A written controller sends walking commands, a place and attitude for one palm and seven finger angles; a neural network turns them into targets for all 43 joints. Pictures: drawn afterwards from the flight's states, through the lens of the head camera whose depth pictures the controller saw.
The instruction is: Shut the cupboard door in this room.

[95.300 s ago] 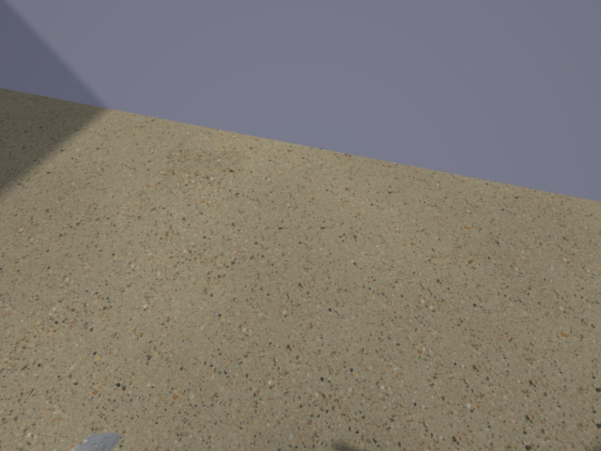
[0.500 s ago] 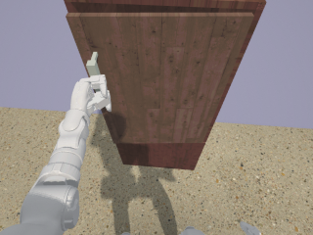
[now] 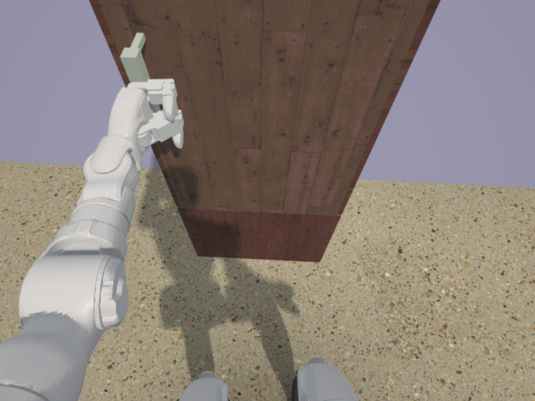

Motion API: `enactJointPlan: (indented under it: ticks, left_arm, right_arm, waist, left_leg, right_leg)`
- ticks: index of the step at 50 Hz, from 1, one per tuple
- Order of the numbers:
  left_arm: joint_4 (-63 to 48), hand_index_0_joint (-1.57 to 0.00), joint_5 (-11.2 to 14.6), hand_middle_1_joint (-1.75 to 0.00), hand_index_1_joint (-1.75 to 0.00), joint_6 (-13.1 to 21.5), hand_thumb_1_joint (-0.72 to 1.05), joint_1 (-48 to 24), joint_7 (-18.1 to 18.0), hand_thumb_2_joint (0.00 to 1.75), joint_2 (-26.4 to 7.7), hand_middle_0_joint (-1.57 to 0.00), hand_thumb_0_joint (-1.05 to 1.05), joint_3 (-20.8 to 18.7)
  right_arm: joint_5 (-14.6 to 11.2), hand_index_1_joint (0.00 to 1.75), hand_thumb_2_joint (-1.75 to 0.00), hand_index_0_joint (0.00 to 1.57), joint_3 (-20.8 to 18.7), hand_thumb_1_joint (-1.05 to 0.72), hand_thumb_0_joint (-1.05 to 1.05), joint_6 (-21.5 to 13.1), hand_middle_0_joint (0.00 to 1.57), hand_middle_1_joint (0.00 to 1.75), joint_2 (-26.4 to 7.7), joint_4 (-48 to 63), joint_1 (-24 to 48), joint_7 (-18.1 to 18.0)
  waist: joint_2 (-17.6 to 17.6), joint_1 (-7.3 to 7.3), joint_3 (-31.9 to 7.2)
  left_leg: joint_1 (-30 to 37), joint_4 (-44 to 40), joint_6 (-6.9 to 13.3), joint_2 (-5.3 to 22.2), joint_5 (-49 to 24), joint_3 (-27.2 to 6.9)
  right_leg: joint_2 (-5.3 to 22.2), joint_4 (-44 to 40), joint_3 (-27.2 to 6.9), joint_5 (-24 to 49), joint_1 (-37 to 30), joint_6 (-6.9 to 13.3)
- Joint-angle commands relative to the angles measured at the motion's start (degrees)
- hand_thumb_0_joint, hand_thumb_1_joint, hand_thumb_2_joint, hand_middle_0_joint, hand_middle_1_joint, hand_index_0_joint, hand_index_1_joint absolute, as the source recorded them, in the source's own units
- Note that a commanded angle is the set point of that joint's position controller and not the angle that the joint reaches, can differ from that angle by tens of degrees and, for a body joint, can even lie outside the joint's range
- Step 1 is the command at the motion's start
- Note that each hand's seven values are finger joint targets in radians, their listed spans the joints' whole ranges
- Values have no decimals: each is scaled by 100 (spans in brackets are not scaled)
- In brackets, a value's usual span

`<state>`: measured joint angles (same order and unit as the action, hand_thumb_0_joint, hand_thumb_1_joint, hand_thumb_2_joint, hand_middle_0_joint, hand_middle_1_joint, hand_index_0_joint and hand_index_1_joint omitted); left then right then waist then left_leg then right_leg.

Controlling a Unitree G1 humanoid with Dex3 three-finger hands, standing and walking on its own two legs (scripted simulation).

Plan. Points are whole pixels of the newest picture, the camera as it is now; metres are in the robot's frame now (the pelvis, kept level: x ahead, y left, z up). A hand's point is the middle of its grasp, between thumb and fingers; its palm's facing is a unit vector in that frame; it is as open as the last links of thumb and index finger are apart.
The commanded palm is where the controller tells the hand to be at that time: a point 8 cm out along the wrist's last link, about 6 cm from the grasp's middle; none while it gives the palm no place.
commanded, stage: push the door shut along its arc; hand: left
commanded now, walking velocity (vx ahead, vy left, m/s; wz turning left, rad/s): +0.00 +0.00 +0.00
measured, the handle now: (150, 90) +0.57 +0.15 +0.11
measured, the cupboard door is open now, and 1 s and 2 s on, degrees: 0 0 0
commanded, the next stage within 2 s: pull the fist back off the door in 0.10 s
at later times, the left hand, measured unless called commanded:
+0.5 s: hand (192, 117) +0.50 +0.08 +0.11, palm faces +0.01 -1.00 -0.06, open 3.2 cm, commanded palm +0.49 +0.13 +0.11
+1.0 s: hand (188, 147) +0.45 +0.09 +0.11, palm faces -0.02 -1.00 -0.01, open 3.1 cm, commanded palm +0.41 +0.13 +0.11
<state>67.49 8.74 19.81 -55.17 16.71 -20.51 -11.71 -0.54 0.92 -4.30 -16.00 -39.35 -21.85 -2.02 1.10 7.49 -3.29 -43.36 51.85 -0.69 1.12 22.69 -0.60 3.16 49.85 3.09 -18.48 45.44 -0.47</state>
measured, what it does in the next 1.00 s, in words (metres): stands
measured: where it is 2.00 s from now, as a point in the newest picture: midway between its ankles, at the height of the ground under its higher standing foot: outside the picture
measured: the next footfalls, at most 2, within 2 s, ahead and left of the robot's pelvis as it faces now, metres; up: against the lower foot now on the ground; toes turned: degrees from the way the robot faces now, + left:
none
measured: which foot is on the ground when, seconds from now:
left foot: down 0.00-1.00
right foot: down 0.00-1.00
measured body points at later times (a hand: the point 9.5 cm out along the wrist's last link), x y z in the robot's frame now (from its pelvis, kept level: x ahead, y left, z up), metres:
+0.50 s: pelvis -0.03 +0.00 -0.01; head +0.07 +0.00 +0.43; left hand +0.50 +0.14 +0.12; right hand +0.00 -0.26 -0.13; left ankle +0.02 +0.13 -0.69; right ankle +0.06 -0.13 -0.69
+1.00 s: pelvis +0.03 +0.00 +0.02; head +0.08 -0.02 +0.47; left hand +0.44 +0.14 +0.11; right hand +0.11 -0.26 -0.10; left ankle +0.02 +0.13 -0.69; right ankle +0.06 -0.13 -0.69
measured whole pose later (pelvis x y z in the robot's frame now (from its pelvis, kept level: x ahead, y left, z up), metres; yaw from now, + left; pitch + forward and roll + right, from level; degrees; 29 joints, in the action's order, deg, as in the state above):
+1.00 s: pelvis +0.03 +0.00 +0.02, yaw -2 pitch +10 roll +0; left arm 38.3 6.7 17.7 -28.4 -1.1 -7.4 -6.7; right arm -0.5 -1.4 -2.9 -14.3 -35.4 -19.5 -0.2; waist 1.9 2.9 -4.5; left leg -31.0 44.0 -1.0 2.2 22.9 1.5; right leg 1.6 43.4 1.1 -18.5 34.8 -0.4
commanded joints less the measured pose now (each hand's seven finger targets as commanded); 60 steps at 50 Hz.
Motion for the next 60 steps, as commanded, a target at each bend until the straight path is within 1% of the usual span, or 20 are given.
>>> enactJointPlan:
  ticks: [1, 5, 6, 10, 11, 13, 14, 16, 19, 23, 25, 26, 32, 34, 36, 40, 48, 53, 57, 60]
  left_arm:
    - [-1130, -130, -150, -150, -150, 163, 90, -4009, 19, 90, -851, -130, 0, 260]
    - [-1218, -130, -97, -150, -150, 148, 90, -4389, 58, 90, -513, -130, 0, 548]
    - [-1266, -130, -95, -150, -150, 147, 90, -4501, 74, 90, -685, -130, 0, 494]
    - [-1083, -130, 8, -150, -150, 45, 90, -4552, 197, 90, -615, -130, 0, 567]
    - [-1216, -130, 581, -150, -150, -8, 90, -4686, -856, 90, -526, -130, 0, -500]
    - [-1203, -130, 249, -150, -150, 6, 90, -4346, -1820, 90, -298, -130, 0, -344]
    - [-1134, -130, -7, -150, -150, 50, 90, -4248, -2089, 90, -358, -130, 0, -291]
    - [-1048, -130, -577, -150, -150, 193, 90, -4252, -2331, 90, -707, -130, 0, -193]
    - [-943, -130, -1024, -150, -150, 359, 90, -4344, -2223, 90, -532, -130, 0, 253]
    - [-865, -130, -559, -150, -150, 295, 90, -4168, -1886, 90, -701, -130, 0, -84]
    - [-866, -130, -413, -150, -150, 337, 90, -3829, -1772, 90, -842, -130, 0, -322]
    - [-883, -130, -385, -150, -150, 360, 90, -3623, -1745, 90, -781, -130, 0, -337]
    - [-1396, -130, -403, -150, -150, 502, 90, -2130, -1817, 90, -449, -130, 0, -409]
    - [-1769, -130, -380, -150, -150, 498, 90, -1800, -1852, 90, -571, -130, 0, -547]
    - [-2350, -130, -331, -150, -150, 520, 90, -1423, -1862, 90, -451, -130, 0, -503]
    - [-3471, -130, -284, -150, -150, 538, 90, -848, -1841, 90, 94, -130, 0, -38]
    - [-4434, -130, -202, -150, -150, 123, 90, 563, -1784, 90, 915, -130, 0, 598]
    - [-4599, -130, -255, -150, -150, -84, 90, 539, -1830, 90, 922, -130, 0, 697]
    - [-4727, -130, -267, -150, -150, -41, 90, 500, -1871, 90, 957, -130, 0, 726]
    - [-4439, -130, -259, -150, -150, -69, 90, 627, -1818, 90, 887, -130, 0, 641]
  right_arm:
    - [-42, 30, -90, 20, -288, -90, 0, -204, 20, 30, -960, 388, -620, -98]
    - [-37, 30, -90, 20, -268, -90, 0, -346, 20, 30, -977, 355, -663, -121]
    - [-37, 30, -90, 20, -278, -90, 0, -365, 20, 30, -1011, 301, -672, -129]
    - [-67, 30, -90, 20, -209, -90, 0, -498, 20, 30, -1037, 280, -675, -184]
    - [15, 30, -90, 20, -217, -90, 0, -535, 20, 30, -899, 340, -584, -179]
    - [114, 30, -90, 20, -234, -90, 0, -586, 20, 30, -861, 335, -603, -40]
    - [169, 30, -90, 20, -243, -90, 0, -574, 20, 30, -875, 320, -668, 27]
    - [235, 30, -90, 20, -242, -90, 0, -494, 20, 30, -911, 304, -758, 117]
    - [253, 30, -90, 20, -281, -90, 0, -418, 20, 30, -903, 349, -716, 198]
    - [181, 30, -90, 20, -279, -90, 0, -361, 20, 30, -932, 473, -611, 128]
    - [169, 30, -90, 20, -276, -90, 0, -360, 20, 30, -925, 549, -625, 102]
    - [165, 30, -90, 20, -268, -90, 0, -354, 20, 30, -896, 555, -605, 125]
    - [165, 30, -90, 20, -364, -90, 0, -194, 20, 30, -819, 808, -597, 233]
    - [139, 30, -90, 20, -404, -90, 0, -98, 20, 30, -804, 874, -576, 221]
    - [106, 30, -90, 20, -422, -90, 0, -52, 20, 30, -748, 960, -480, 214]
    - [56, 30, -90, 20, -461, -90, 0, -23, 20, 30, -653, 1053, -314, 177]
    - [-35, 30, -90, 20, -453, -90, 0, -83, 20, 30, -497, 1052, 112, 147]
    - [-43, 30, -90, 20, -381, -90, 0, -53, 20, 30, -455, 1059, 387, 85]
    - [-25, 30, -90, 20, -337, -90, 0, -72, 20, 30, -392, 1054, 553, 49]
    - [-18, 30, -90, 20, -323, -90, 0, -54, 20, 30, -403, 1033, 575, 39]
  waist:
    - [216, 730, -2111]
    - [443, 885, -2176]
    - [458, 897, -2359]
    - [377, 966, -2188]
    - [453, 545, -2359]
    - [198, 626, -2490]
    - [14, 646, -2462]
    - [176, 694, -2451]
    - [432, 741, -2299]
    - [38, 607, -2483]
    - [-30, 438, -2598]
    - [110, 362, -2570]
    - [-160, -39, -2605]
    - [-441, -121, -2674]
    - [-247, -245, -2732]
    - [-78, -266, -2644]
    - [-14, -396, -2109]
    - [-385, -358, -1741]
    - [-145, -420, -1948]
    - [-398, -443, -1844]
  left_leg:
    - [940, -759, 205, -146, 67, -171]
    - [1112, -748, 218, -149, 360, -244]
    - [1125, -723, 205, -125, 389, -258]
    - [871, -743, 238, -132, 753, -229]
    - [616, -792, 114, -182, 964, -397]
    - [672, -819, 100, -158, 1043, -371]
    - [583, -804, 117, -176, 948, -321]
    - [438, -723, 151, -206, 789, -215]
    - [540, -727, 149, -206, 882, -177]
    - [439, -770, 165, -230, 749, -69]
    - [438, -792, 173, -231, 584, -58]
    - [476, -810, 154, -220, 526, -41]
    - [700, -959, 155, -160, -97, 110]
    - [727, -1010, 168, -159, -343, 192]
    - [955, -1069, 160, -165, -682, 252]
    - [1516, -1156, 158, -136, -1299, 295]
    - [2054, -1342, 91, -84, -1840, 277]
    - [2000, -1407, 104, -125, -1583, 251]
    - [2172, -1340, 84, -155, -1773, 246]
    - [2086, -1349, 84, -154, -1800, 225]
  right_leg:
    - [-363, -718, -190, 121, -657, 111]
    - [-364, -678, -128, -130, -277, 137]
    - [-357, -670, -151, -158, -297, 119]
    - [-360, -697, -151, -446, -257, 120]
    - [-355, -724, -131, -502, -297, 79]
    - [-361, -686, -78, -516, -387, -8]
    - [-357, -679, -64, -508, -474, -14]
    - [-328, -654, -120, -473, -476, -1]
    - [-303, -663, -154, -527, -297, 74]
    - [-327, -789, -238, -537, -888, 73]
    - [-348, -784, -237, -456, -1110, 85]
    - [-347, -767, -221, -385, -1096, 90]
    - [-384, -793, -154, 234, -1579, 107]
    - [-387, -850, -181, 543, -1974, 93]
    - [-411, -872, -184, 974, -2219, 103]
    - [-451, -889, -111, 1636, -2382, 128]
    - [-413, -983, 15, 2065, -2452, 136]
    - [-349, -1082, -31, 1976, -2496, 107]
    - [-305, -1017, -67, 2165, -2607, 125]
    - [-298, -1016, -72, 2248, -2665, 117]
